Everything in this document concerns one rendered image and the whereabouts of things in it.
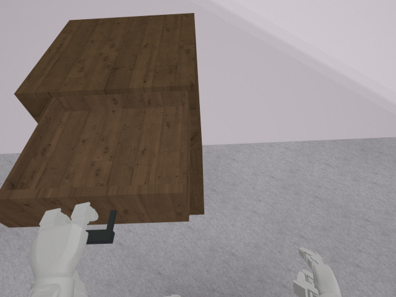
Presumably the cabinet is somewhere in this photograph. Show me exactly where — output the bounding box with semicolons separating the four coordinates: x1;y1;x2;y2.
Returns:
14;13;204;215

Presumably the left robot forearm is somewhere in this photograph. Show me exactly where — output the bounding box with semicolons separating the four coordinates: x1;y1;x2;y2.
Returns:
29;275;75;297

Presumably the robot left hand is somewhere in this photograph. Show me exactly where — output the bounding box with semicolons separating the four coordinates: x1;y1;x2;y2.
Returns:
29;202;98;297

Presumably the handle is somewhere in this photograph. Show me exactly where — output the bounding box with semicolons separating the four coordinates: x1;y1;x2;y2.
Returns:
86;210;117;244

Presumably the robot right hand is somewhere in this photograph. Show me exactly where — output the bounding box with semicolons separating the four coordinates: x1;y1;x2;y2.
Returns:
293;247;341;297

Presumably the drawer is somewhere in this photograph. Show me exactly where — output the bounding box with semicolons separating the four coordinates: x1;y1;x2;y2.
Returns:
0;91;191;228

